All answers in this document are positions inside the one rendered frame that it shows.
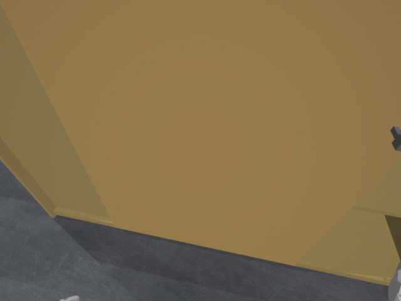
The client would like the right robot upper arm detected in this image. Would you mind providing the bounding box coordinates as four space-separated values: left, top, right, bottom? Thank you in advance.
388 261 401 301

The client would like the wardrobe door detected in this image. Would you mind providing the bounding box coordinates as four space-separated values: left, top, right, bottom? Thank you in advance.
0 4 110 218
0 0 401 266

